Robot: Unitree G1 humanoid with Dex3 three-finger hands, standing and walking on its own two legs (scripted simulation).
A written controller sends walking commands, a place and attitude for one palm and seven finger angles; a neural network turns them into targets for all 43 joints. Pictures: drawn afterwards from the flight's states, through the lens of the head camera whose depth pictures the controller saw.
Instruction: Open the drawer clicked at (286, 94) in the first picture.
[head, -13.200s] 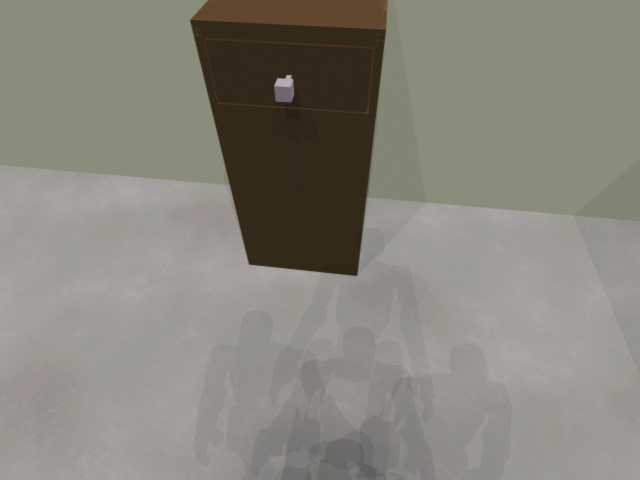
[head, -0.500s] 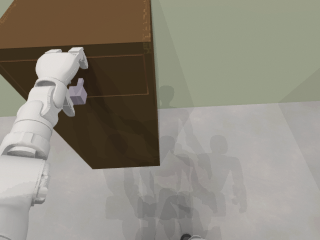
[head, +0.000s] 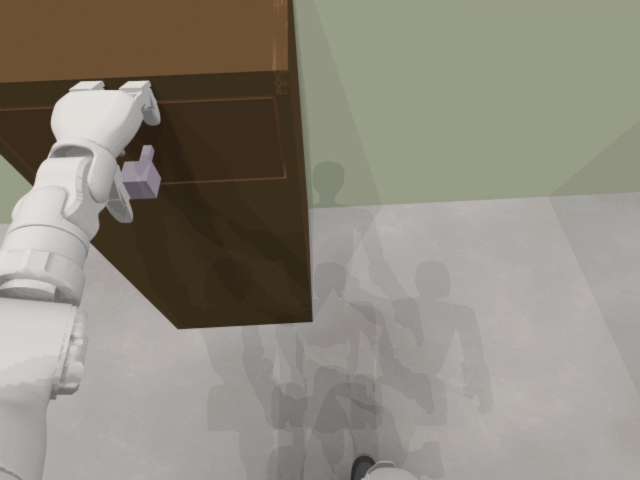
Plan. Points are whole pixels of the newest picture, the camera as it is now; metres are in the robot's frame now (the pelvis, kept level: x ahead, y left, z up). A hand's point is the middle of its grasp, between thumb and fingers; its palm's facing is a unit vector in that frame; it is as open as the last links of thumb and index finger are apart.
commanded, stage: lower the fingers behind the handle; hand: left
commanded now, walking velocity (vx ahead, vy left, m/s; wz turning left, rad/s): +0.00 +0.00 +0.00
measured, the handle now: (143, 169) +0.53 +0.25 +0.04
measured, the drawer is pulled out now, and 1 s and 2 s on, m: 0.00 0.00 0.00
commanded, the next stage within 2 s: close the thumb around the handle in 1.36 s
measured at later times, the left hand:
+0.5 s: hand (124, 158) +0.49 +0.24 +0.10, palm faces -0.03 +0.04 -1.00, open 13.8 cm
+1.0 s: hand (140, 190) +0.49 +0.25 +0.04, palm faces -0.15 +0.00 -0.99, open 13.9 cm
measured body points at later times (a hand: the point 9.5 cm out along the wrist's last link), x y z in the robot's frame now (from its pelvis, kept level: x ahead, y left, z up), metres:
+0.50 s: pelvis -0.03 -0.01 -0.01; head +0.08 -0.02 +0.42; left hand +0.49 +0.24 +0.15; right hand -0.01 -0.29 -0.14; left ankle -0.05 +0.09 -0.72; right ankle +0.05 -0.10 -0.72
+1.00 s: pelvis -0.05 +0.00 -0.03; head +0.09 -0.01 +0.40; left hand +0.49 +0.24 +0.09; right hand -0.05 -0.29 -0.15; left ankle -0.05 +0.09 -0.72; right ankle +0.05 -0.10 -0.72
